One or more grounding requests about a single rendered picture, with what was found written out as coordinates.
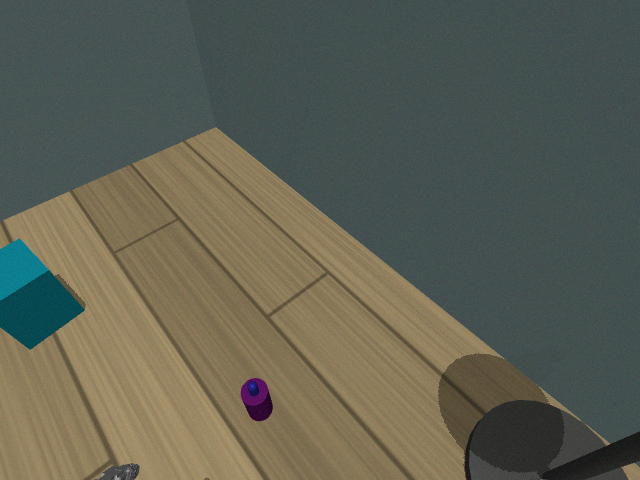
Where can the left robot hand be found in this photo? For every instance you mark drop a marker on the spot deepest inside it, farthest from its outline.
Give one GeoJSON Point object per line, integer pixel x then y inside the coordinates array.
{"type": "Point", "coordinates": [124, 472]}

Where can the coat stand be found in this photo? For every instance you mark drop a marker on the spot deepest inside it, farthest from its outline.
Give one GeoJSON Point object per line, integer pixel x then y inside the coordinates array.
{"type": "Point", "coordinates": [523, 439]}

